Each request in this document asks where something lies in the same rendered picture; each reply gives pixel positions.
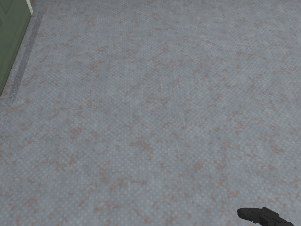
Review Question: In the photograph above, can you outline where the right robot hand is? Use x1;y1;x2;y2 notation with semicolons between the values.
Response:
237;207;294;226

